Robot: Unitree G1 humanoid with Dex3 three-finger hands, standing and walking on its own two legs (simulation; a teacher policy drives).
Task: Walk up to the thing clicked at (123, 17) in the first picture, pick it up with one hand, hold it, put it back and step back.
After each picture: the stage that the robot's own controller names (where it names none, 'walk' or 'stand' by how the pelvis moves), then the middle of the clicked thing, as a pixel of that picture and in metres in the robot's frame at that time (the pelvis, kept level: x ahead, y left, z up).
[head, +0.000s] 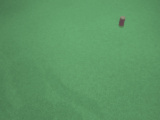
stand; (122, 21) +1.71 -0.47 -0.72
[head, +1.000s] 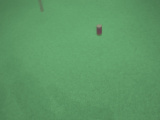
walk; (99, 29) +1.64 -0.03 -0.69
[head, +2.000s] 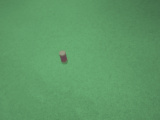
walk; (63, 56) +1.07 +0.30 -0.71
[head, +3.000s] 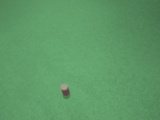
walk; (65, 89) +0.69 +0.26 -0.72
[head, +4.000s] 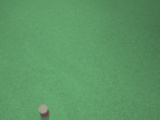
walk; (44, 111) +0.44 +0.25 -0.69
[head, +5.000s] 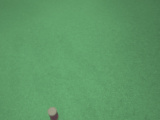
stand; (53, 114) +0.48 +0.28 -0.70
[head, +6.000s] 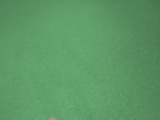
stand; out of the picture +0.44 +0.27 -0.72
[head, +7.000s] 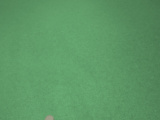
stand; out of the picture +0.43 +0.28 -0.73
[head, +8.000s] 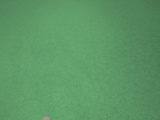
stand; out of the picture +0.45 +0.31 -0.73
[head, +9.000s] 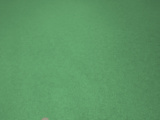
stand; out of the picture +0.44 +0.32 -0.73
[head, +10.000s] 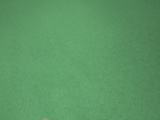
go down; out of the picture +0.43 +0.32 -0.73
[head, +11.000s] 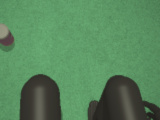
go down; (3, 35) +0.50 +0.34 -0.34
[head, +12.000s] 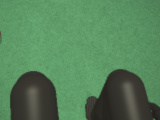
approach; out of the picture +0.50 +0.36 -0.29
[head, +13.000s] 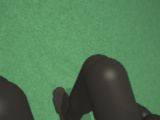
close in; out of the picture +0.47 +0.41 -0.23
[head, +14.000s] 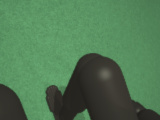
close; out of the picture +0.45 +0.42 -0.23
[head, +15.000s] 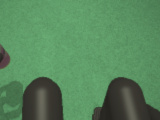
lift; out of the picture +0.38 +0.32 -0.09
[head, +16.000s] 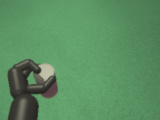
hold; (46, 81) +0.35 +0.15 +0.02
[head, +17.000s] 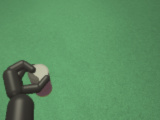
hold; (41, 81) +0.35 +0.17 +0.00
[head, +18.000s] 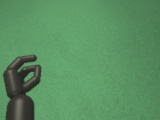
hold; (24, 105) +0.54 +0.48 -0.67
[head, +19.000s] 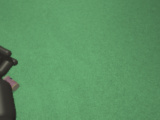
crouch; (10, 83) +0.60 +0.54 -0.67
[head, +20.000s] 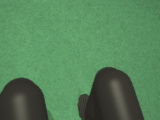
lower; out of the picture +0.60 +0.61 -0.33
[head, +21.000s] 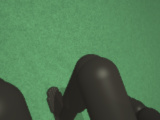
lower; out of the picture +0.51 +0.68 -0.26
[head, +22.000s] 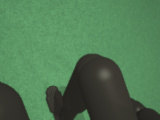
lower; out of the picture +0.50 +0.68 -0.26
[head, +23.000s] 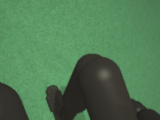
lower; out of the picture +0.51 +0.68 -0.26
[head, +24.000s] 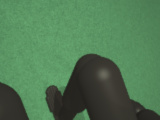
lower; out of the picture +0.51 +0.68 -0.26
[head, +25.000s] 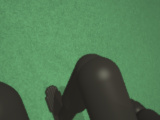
loosen; out of the picture +0.51 +0.68 -0.26
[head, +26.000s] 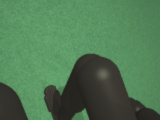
withdraw; out of the picture +0.52 +0.68 -0.26
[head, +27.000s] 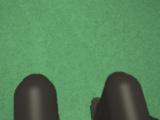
walk; out of the picture +0.60 +0.60 -0.33
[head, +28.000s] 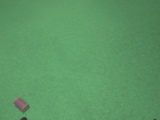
stand; (21, 104) +0.60 +0.51 -0.68
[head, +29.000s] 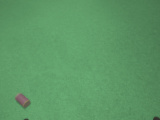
stand; (22, 100) +0.62 +0.51 -0.69
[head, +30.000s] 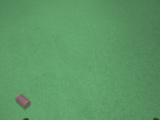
stand; (22, 100) +0.61 +0.51 -0.70
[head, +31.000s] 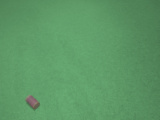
stand; (32, 101) +0.64 +0.48 -0.75
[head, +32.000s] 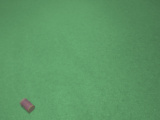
stand; (27, 105) +0.60 +0.52 -0.75
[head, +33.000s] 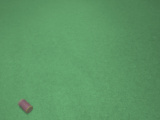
walk; (25, 105) +0.60 +0.53 -0.75
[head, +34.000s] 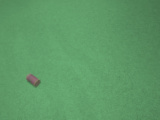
walk; (33, 79) +0.71 +0.52 -0.73
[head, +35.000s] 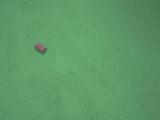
walk; (40, 47) +1.05 +0.48 -0.73
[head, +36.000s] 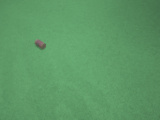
stand; (40, 44) +1.26 +0.50 -0.73
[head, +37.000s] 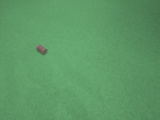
stand; (41, 49) +1.25 +0.48 -0.75
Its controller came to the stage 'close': yes
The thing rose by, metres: 0.69
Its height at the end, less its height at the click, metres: -0.02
